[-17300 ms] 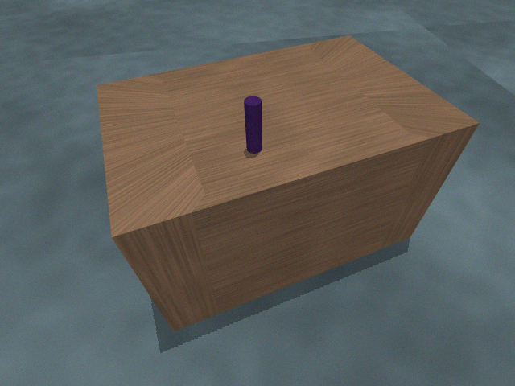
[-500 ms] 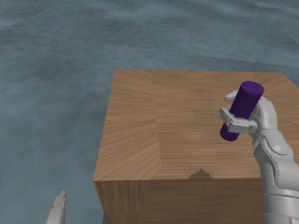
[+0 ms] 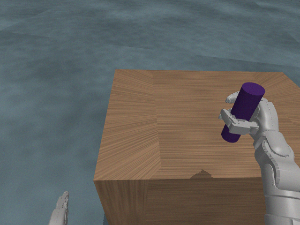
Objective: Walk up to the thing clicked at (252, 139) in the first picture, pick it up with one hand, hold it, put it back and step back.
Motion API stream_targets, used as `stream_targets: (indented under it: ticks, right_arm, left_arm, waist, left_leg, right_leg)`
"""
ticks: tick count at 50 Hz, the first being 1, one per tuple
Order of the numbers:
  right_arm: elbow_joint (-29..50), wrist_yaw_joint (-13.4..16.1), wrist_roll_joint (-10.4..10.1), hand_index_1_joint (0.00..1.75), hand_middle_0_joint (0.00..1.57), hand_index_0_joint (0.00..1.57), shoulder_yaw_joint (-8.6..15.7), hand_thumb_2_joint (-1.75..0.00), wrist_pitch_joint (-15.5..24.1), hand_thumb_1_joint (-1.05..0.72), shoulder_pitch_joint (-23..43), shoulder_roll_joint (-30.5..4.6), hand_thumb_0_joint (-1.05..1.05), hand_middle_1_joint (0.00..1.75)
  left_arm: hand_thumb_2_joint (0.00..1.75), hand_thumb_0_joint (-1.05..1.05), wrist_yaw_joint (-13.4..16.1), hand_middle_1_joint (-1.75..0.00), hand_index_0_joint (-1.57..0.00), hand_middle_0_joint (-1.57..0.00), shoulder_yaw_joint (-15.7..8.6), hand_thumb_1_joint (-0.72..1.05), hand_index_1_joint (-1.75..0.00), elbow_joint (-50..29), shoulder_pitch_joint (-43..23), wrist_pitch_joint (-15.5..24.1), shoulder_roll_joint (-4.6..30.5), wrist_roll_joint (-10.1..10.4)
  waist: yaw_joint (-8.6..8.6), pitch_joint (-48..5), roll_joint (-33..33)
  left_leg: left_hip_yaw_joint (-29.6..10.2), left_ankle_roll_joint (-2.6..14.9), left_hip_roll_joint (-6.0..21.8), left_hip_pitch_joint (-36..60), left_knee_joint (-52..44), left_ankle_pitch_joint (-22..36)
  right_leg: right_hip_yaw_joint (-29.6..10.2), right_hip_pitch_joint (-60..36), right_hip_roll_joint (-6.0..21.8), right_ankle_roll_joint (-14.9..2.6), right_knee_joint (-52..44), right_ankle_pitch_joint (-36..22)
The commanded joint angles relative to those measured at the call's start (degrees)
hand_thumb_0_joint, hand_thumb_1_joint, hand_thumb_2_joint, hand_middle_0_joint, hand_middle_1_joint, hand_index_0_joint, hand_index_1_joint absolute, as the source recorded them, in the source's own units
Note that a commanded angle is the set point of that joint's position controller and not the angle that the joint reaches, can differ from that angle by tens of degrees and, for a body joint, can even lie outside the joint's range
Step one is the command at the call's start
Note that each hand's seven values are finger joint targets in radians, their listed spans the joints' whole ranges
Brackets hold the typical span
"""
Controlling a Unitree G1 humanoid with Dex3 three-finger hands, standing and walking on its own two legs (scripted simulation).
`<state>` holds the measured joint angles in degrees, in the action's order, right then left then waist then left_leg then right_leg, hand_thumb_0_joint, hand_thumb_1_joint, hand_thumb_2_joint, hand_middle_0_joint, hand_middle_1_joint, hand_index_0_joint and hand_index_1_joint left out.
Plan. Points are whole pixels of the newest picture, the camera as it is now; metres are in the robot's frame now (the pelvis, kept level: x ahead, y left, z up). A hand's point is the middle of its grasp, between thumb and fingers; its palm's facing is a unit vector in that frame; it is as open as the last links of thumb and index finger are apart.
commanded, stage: hold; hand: right
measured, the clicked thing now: (240, 115) +0.34 -0.18 +0.18
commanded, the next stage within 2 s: crouch in 0.30 s
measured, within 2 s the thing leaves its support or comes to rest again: neither
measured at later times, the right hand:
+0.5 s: hand (233, 113) +0.34 -0.17 +0.19, palm faces +0.07 +1.00 -0.01, open 6.0 cm
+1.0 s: hand (220, 116) +0.41 -0.18 +0.11, palm faces +0.08 +1.00 +0.03, open 6.0 cm
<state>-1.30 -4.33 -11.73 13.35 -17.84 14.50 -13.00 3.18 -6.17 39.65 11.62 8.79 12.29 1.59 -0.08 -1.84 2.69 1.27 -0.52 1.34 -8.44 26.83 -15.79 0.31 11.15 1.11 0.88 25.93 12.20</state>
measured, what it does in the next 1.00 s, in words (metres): stands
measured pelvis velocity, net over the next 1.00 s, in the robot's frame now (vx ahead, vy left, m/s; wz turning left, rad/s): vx -0.01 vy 0.00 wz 0.02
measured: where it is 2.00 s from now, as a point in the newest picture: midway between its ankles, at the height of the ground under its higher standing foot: outside the picture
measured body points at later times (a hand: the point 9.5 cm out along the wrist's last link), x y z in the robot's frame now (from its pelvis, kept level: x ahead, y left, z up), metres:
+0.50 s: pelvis +0.00 +0.00 +0.00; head -0.03 +0.02 +0.45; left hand +0.16 +0.26 -0.08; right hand +0.33 -0.22 +0.19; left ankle -0.01 +0.12 -0.74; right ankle +0.02 -0.13 -0.74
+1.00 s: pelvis -0.01 +0.00 -0.01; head +0.01 +0.00 +0.44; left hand +0.14 +0.26 -0.09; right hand +0.40 -0.23 +0.11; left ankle -0.01 +0.12 -0.74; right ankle +0.02 -0.13 -0.74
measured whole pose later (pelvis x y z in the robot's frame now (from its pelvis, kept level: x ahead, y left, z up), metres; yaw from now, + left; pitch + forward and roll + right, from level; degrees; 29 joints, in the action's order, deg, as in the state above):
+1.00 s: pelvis -0.01 +0.00 -0.01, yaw +1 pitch +2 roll +0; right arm -37.6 -6.1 -9.9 16.3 2.3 30.0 -17.2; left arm 3.2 -3.2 38.3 10.9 10.4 11.6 0.9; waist -3.7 -1.2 -0.1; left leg 0.1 -0.4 0.7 -17.2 30.7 -16.0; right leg 1.3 19.4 1.9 0.9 29.8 12.9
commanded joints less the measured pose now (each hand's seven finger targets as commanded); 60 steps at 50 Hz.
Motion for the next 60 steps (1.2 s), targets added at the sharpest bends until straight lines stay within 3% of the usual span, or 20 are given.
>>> stream_targets:
  ticks: [1,6,10,16,20,24,26,30,31,33,35,37,40,42,44,46,49,52,54,60]
  right_arm:
    - [15.2,-0.1,-0.8,1.47,1.43,1.44,3.2,-1.35,4.7,-0.62,23.4,-9.9,0.00,1.47]
    - [14.6,-0.5,-0.9,1.46,1.43,1.44,3.1,-1.35,3.7,-0.64,22.5,-9.7,0.00,1.46]
    - [13.0,-0.6,-1.0,1.47,1.43,1.44,3.3,-1.35,2.5,-0.62,21.9,-9.7,0.00,1.47]
    - [12.6,-0.3,-1.0,1.46,1.43,1.44,2.5,-1.34,3.0,-0.64,22.5,-9.1,0.00,1.46]
    - [15.3,0.2,-0.9,1.49,1.41,1.43,4.4,-1.38,3.6,-0.55,24.3,-11.4,0.00,1.49]
    - [11.5,-0.3,-0.7,1.48,1.47,1.47,2.1,-1.35,3.3,-0.67,22.0,-8.5,0.00,1.48]
    - [10.0,-0.4,-0.6,1.49,1.47,1.47,2.9,-1.36,3.4,-0.66,22.6,-9.9,0.00,1.49]
    - [5.4,-0.3,-0.5,1.47,1.46,1.46,2.8,-1.35,4.5,-0.66,24.5,-9.3,0.00,1.47]
    - [3.9,-0.4,-0.5,1.48,1.46,1.46,3.3,-1.35,5.3,-0.66,25.0,-10.0,0.00,1.48]
    - [0.8,-0.6,-0.2,1.46,1.46,1.46,3.6,-1.34,7.4,-0.69,27.1,-10.6,0.00,1.46]
    - [-2.3,-0.4,0.2,1.48,1.46,1.47,3.7,-1.36,9.8,-0.66,30.0,-11.3,0.00,1.48]
    - [-5.9,-0.5,0.4,1.47,1.46,1.46,3.1,-1.34,12.6,-0.69,33.1,-11.2,0.00,1.47]
    - [-11.0,-0.8,0.7,1.47,1.46,1.46,4.0,-1.34,17.0,-0.69,36.2,-13.4,0.00,1.47]
    - [-14.2,-1.1,0.7,1.48,1.46,1.46,3.7,-1.35,19.7,-0.67,37.8,-13.2,0.00,1.47]
    - [-18.8,-1.5,0.8,1.47,1.45,1.46,4.6,-1.35,22.1,-0.66,38.9,-14.9,0.00,1.47]
    - [-20.9,-1.9,1.1,1.47,1.45,1.46,4.7,-1.35,24.3,-0.66,40.4,-15.8,0.00,1.47]
    - [-26.0,-2.3,1.0,1.47,1.45,1.46,6.5,-1.35,27.0,-0.64,41.9,-18.2,0.00,1.47]
    - [-31.0,-3.5,1.3,1.45,1.43,1.43,6.0,-1.33,29.4,-0.64,41.3,-17.3,0.00,1.45]
    - [-31.8,-3.8,1.0,1.43,1.42,1.42,6.4,-1.31,31.3,-0.64,44.1,-18.4,0.00,1.43]
    - [-35.8,-4.4,1.5,1.39,1.38,1.38,6.1,-1.28,34.9,-0.60,46.3,-18.9,0.00,1.39]
  left_arm:
    - [0.05,0.00,0.2,-0.05,-0.05,-0.05,-1.5,-0.54,-0.05,-9.1,-6.8,3.9,7.1,0.1]
    - [0.05,0.00,-0.1,-0.05,-0.05,-0.05,-0.5,-0.54,-0.05,-8.7,-8.6,3.6,5.8,0.3]
    - [0.04,0.00,0.0,-0.05,-0.05,-0.05,-3.0,-0.54,-0.05,-8.4,-8.4,3.4,9.0,0.3]
    - [0.05,0.00,-0.2,-0.05,-0.05,-0.05,-1.6,-0.54,-0.05,-9.5,-7.5,3.8,7.2,0.3]
    - [0.06,0.00,-0.1,-0.06,-0.06,-0.05,-2.6,-0.54,-0.06,-9.6,-7.5,4.0,8.2,0.1]
    - [0.06,0.00,-0.4,-0.05,-0.04,-0.05,0.6,-0.55,-0.05,-9.6,-6.6,3.7,4.7,0.4]
    - [0.06,0.00,0.1,-0.05,-0.04,-0.05,-2.7,-0.56,-0.05,-10.0,-7.6,3.7,8.6,0.3]
    - [0.07,0.00,-0.1,-0.05,-0.04,-0.05,-1.6,-0.56,-0.05,-8.3,-6.8,4.0,7.2,0.4]
    - [0.06,0.00,0.2,-0.05,-0.04,-0.05,-2.8,-0.56,-0.05,-8.6,-7.3,4.3,9.0,0.2]
    - [0.07,0.00,-0.2,-0.05,-0.04,-0.05,0.3,-0.56,-0.05,-6.9,-6.7,4.8,5.4,0.2]
    - [0.06,0.00,0.1,-0.05,-0.05,-0.05,-2.2,-0.56,-0.05,-7.5,-8.2,5.5,8.0,0.0]
    - [0.06,0.00,-0.3,-0.05,-0.05,-0.05,-0.1,-0.56,-0.05,-6.5,-7.7,6.0,6.2,-0.2]
    - [0.06,0.00,0.1,-0.05,-0.05,-0.05,-1.5,-0.56,-0.05,-5.7,-8.0,6.3,7.7,-0.4]
    - [0.05,0.00,-0.2,-0.05,-0.05,-0.05,1.4,-0.56,-0.05,-6.6,-7.3,6.4,5.2,-0.3]
    - [0.06,0.00,0.4,-0.05,-0.05,-0.05,-0.4,-0.56,-0.05,-8.6,-7.3,6.1,7.5,-0.3]
    - [0.06,0.00,0.3,-0.05,-0.05,-0.05,2.0,-0.56,-0.05,-8.7,-5.9,5.3,5.8,-0.4]
    - [0.06,0.00,1.0,-0.05,-0.05,-0.05,-1.2,-0.56,-0.05,-12.7,-6.9,4.6,9.9,-0.5]
    - [0.06,0.00,0.5,-0.05,-0.05,-0.06,2.2,-0.56,-0.05,-10.8,-3.4,3.5,5.6,-0.3]
    - [0.05,0.00,0.9,-0.05,-0.06,-0.06,-0.2,-0.55,-0.05,-12.1,-6.3,3.4,8.3,-0.6]
    - [0.05,0.00,0.9,-0.05,-0.06,-0.06,1.7,-0.55,-0.05,-15.8,-4.4,2.7,7.3,-0.7]
  waist:
    - [0.13,-11.6,-1.4]
    - [0.36,-10.9,-2.0]
    - [-0.15,-10.2,-3.6]
    - [-0.34,-9.2,-3.1]
    - [0.45,-11.0,-1.8]
    - [0.03,-9.2,-3.2]
    - [-0.46,-10.5,-3.6]
    - [-1.19,-9.7,-4.2]
    - [-1.48,-9.3,-5.8]
    - [-1.10,-8.0,-4.7]
    - [-2.03,-9.7,-4.4]
    - [-2.36,-9.8,-3.8]
    - [-3.07,-12.0,-3.3]
    - [-2.74,-14.1,-2.2]
    - [-3.64,-16.4,-3.1]
    - [-3.17,-16.9,-0.9]
    - [-3.74,-20.3,-2.2]
    - [-2.83,-17.5,-0.2]
    - [-3.59,-18.7,-0.8]
    - [-4.45,-21.6,-1.4]
  left_leg:
    - [1.8,0.20,-1.4,-2.2,-4.2,12.4]
    - [1.4,-0.18,-1.1,-2.1,-4.6,13.8]
    - [1.8,-0.10,-1.5,-2.6,-4.6,13.3]
    - [1.8,0.01,-1.6,-3.0,-5.1,10.4]
    - [1.5,0.01,-1.2,-2.2,-4.7,11.5]
    - [1.4,-0.20,-1.2,-2.5,-4.8,12.4]
    - [1.4,-0.28,-1.2,-2.7,-4.8,13.0]
    - [1.1,-0.43,-1.1,-3.9,-4.6,13.1]
    - [1.3,-0.48,-1.3,-4.3,-4.6,12.5]
    - [1.0,-0.54,-1.0,-5.1,-4.8,10.9]
    - [0.5,-0.50,-1.0,-5.6,-4.2,11.1]
    - [0.2,-0.48,-0.9,-6.7,-3.8,10.2]
    - [-0.9,-0.59,-0.5,-7.7,-3.1,9.6]
    - [-0.7,-0.41,-0.8,-7.9,-1.9,11.0]
    - [-0.3,-0.38,-1.2,-7.7,-0.8,13.3]
    - [-0.3,-0.14,-1.3,-8.2,0.0,14.3]
    - [0.0,0.05,-1.8,-8.1,1.0,16.0]
    - [-0.2,0.28,-1.7,-9.4,1.3,15.4]
    - [-0.4,0.26,-1.8,-10.2,1.7,13.9]
    - [-0.5,0.29,-2.4,-12.2,3.8,14.0]
  right_leg:
    - [0.7,-8.5,-0.7,-1.70,-2.6,-8.5]
    - [1.2,-8.0,-1.2,-1.99,-2.0,-9.4]
    - [0.7,-7.7,-0.7,-1.97,-2.5,-9.0]
    - [0.9,-7.4,-0.8,-1.93,-3.0,-6.1]
    - [1.0,-7.8,-1.0,-1.82,-2.5,-7.4]
    - [1.0,-7.2,-1.1,-2.00,-2.3,-8.0]
    - [0.8,-7.7,-1.0,-2.11,-2.4,-8.4]
    - [1.1,-7.4,-1.0,-2.28,-2.3,-8.1]
    - [0.8,-7.3,-0.7,-2.38,-2.3,-7.5]
    - [0.9,-5.7,-0.9,-2.48,-2.0,-6.0]
    - [1.0,-5.7,-0.8,-2.37,-1.8,-5.8]
    - [1.0,-5.0,-0.8,-2.33,-1.1,-4.9]
    - [1.2,-4.3,-0.9,-2.27,0.0,-4.4]
    - [1.1,-4.4,-0.7,-2.07,0.7,-5.7]
    - [1.0,-5.0,-0.4,-2.00,1.6,-7.6]
    - [1.2,-4.4,-0.4,-1.78,1.9,-8.7]
    - [0.7,-4.6,0.0,-1.70,2.7,-11.3]
    - [1.0,-1.4,-0.2,-1.70,3.3,-10.9]
    - [1.1,-0.5,-0.1,-1.73,3.9,-9.1]
    - [0.9,0.4,0.2,-1.68,6.1,-9.0]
